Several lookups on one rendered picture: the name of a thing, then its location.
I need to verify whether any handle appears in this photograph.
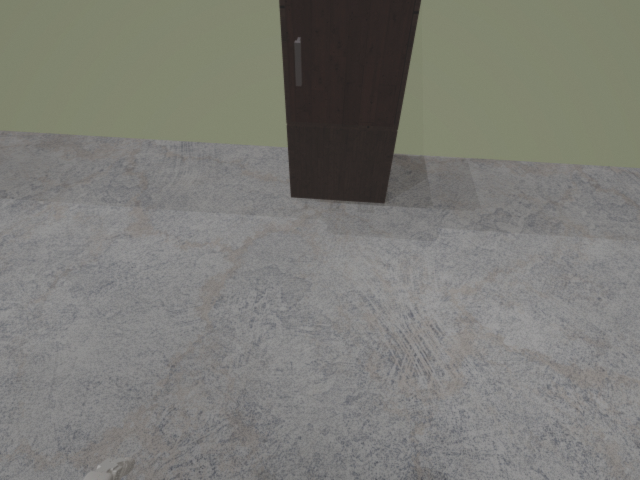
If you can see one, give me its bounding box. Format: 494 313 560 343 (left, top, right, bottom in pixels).
294 37 302 86

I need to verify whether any cupboard door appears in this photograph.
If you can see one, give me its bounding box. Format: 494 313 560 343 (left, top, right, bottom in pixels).
285 0 415 127

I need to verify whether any robot left hand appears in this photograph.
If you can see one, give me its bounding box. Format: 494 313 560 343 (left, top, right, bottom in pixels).
82 457 135 480

